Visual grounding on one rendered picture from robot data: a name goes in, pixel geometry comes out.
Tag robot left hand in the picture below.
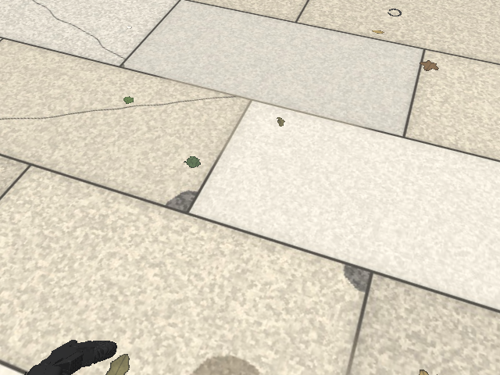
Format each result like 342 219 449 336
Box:
24 340 117 375

